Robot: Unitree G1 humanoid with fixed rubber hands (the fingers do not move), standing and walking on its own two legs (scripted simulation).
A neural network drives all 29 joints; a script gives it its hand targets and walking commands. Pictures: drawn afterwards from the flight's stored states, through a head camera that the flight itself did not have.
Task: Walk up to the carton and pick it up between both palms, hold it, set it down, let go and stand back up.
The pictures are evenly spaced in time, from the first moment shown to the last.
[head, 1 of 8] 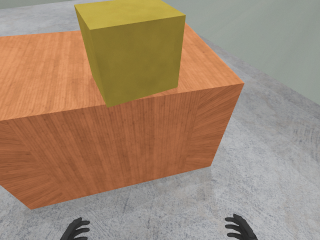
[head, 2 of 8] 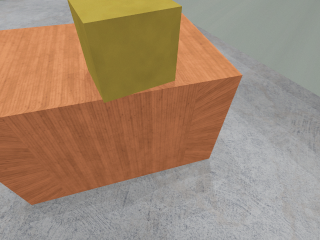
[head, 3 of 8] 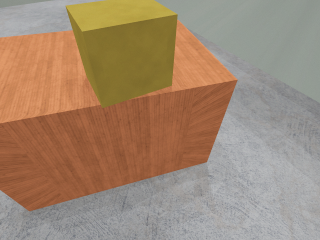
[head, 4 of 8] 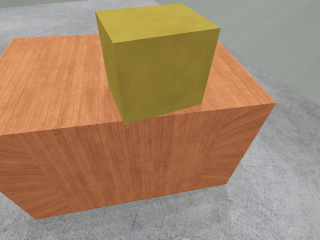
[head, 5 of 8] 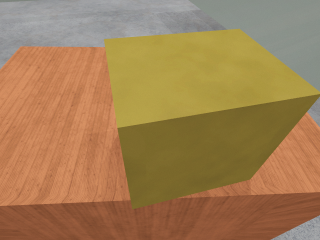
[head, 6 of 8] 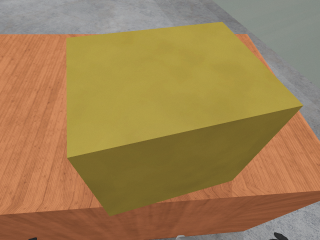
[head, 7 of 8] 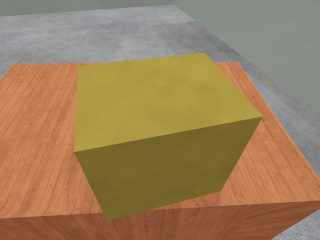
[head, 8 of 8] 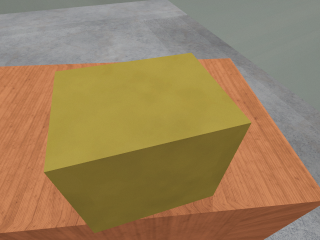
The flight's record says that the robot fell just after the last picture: no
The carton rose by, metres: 0.00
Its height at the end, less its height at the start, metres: +0.00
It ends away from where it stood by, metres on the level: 0.00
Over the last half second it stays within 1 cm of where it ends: yes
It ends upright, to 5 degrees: yes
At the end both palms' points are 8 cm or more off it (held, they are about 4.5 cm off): yes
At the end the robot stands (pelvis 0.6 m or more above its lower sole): yes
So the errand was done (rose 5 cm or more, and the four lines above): no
